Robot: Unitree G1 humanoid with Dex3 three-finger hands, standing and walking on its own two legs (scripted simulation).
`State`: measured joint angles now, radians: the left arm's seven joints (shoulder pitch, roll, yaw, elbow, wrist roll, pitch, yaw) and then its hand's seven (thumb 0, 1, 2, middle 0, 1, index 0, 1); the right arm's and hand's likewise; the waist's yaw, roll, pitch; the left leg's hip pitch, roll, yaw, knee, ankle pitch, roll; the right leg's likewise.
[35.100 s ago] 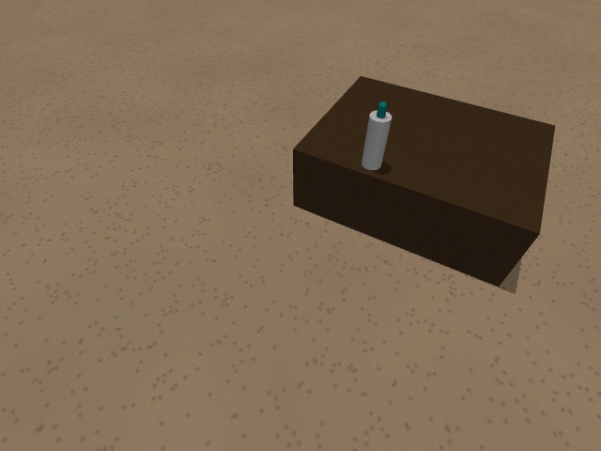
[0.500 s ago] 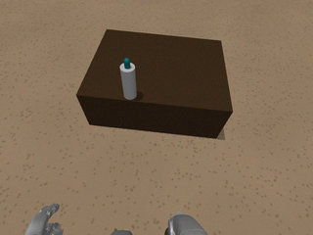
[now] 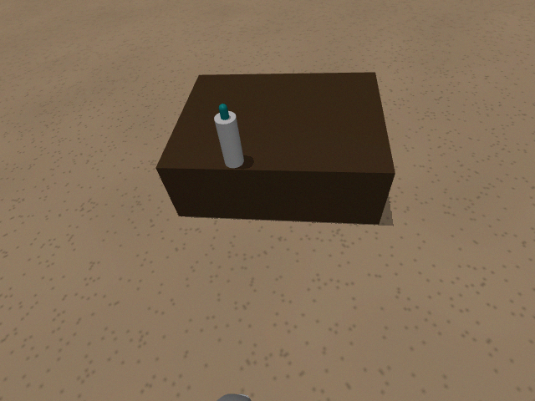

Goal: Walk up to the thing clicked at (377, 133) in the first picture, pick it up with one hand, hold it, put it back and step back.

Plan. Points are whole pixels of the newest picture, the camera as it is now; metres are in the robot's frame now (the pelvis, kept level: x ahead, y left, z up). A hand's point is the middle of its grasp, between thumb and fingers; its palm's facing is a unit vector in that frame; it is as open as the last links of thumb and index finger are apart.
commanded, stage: step back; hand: left
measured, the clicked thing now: (228, 135) +1.05 +0.23 -0.30
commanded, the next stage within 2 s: stand in 0.94 s
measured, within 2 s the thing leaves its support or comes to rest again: neither
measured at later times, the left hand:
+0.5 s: hand out of the picture +0.05 +0.27 -0.14, palm faces +0.06 -0.91 -0.41, open 7.3 cm
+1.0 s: hand out of the picture +0.11 +0.30 -0.15, palm faces +0.06 -0.93 -0.37, open 7.3 cm
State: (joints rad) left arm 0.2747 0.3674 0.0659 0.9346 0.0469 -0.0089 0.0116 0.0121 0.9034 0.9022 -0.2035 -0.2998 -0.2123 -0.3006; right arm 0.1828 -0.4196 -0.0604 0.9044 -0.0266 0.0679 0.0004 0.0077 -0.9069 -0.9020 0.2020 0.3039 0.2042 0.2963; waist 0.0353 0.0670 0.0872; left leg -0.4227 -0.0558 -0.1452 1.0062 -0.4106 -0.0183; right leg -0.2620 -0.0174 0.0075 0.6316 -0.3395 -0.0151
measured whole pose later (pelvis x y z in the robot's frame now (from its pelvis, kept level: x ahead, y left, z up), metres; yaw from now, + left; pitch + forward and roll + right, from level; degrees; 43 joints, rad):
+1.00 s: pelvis +0.04 +0.03 +0.00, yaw +3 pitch -2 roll +0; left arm 0.12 0.38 0.03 1.04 0.00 -0.02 0.00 0.01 0.91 0.90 -0.20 -0.30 -0.21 -0.30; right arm 0.08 -0.33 -0.02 1.03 -0.02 -0.01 0.00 0.01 -0.91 -0.90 0.20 0.30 0.21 0.30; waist 0.02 -0.01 0.09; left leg -0.28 0.03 0.00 0.61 -0.29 -0.02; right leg -0.22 -0.03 -0.02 0.61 -0.35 0.01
